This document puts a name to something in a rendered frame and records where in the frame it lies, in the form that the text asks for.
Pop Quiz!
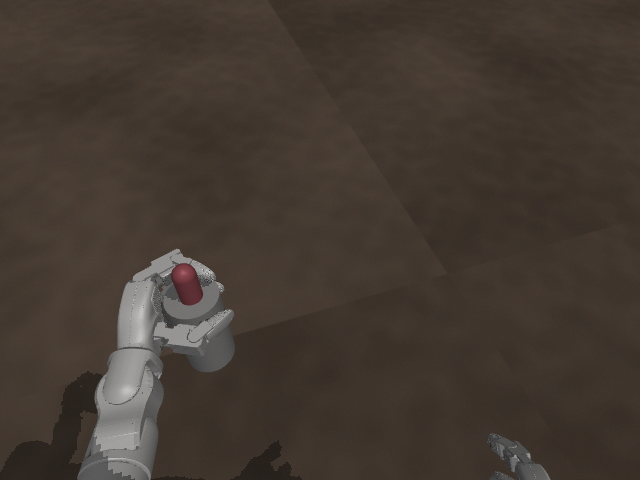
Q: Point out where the right robot hand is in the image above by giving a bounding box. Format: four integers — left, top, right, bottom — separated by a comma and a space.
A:
487, 433, 551, 480

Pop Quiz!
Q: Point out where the bottle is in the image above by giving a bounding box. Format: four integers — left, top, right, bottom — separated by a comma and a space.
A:
163, 263, 235, 372

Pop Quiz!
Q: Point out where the left robot arm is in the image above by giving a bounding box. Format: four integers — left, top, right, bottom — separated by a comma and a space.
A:
77, 347, 164, 480

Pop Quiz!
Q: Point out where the left robot hand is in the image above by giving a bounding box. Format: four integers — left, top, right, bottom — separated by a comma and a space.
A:
117, 249, 234, 357

